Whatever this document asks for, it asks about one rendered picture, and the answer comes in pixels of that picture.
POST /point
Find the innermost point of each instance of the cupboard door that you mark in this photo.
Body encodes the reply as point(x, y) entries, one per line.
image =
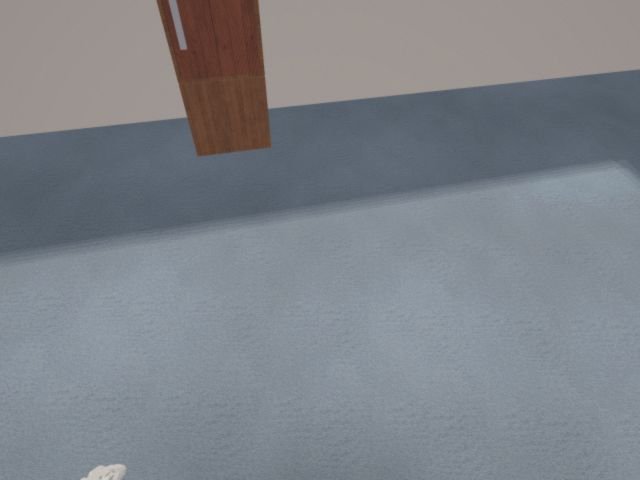
point(220, 36)

